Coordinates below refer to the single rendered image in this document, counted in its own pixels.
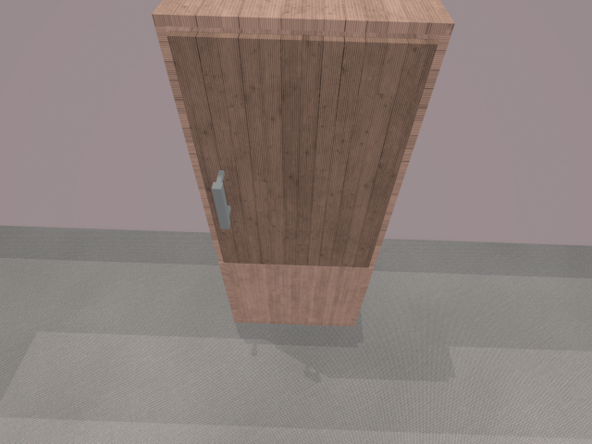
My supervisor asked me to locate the handle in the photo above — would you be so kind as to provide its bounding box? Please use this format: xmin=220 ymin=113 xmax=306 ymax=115
xmin=212 ymin=170 xmax=231 ymax=229

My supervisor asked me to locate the cupboard door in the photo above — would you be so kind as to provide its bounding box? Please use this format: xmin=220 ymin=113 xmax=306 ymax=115
xmin=167 ymin=31 xmax=438 ymax=268

